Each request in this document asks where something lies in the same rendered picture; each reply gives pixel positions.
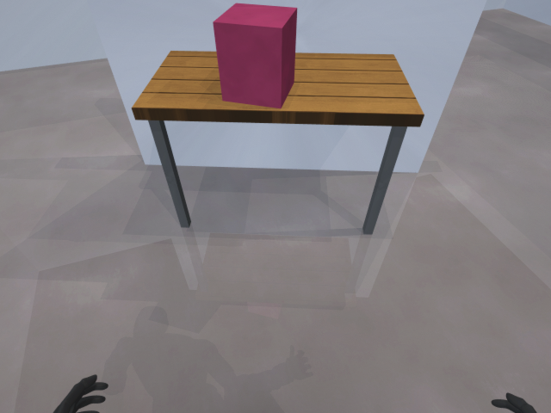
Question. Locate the table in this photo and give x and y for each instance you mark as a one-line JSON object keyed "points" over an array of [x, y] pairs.
{"points": [[329, 89]]}

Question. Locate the left robot hand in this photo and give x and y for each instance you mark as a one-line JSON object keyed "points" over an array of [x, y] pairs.
{"points": [[74, 401]]}

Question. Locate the right robot hand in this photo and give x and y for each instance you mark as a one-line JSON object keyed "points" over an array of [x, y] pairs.
{"points": [[514, 403]]}

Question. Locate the carton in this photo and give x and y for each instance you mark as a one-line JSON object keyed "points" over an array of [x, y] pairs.
{"points": [[255, 47]]}

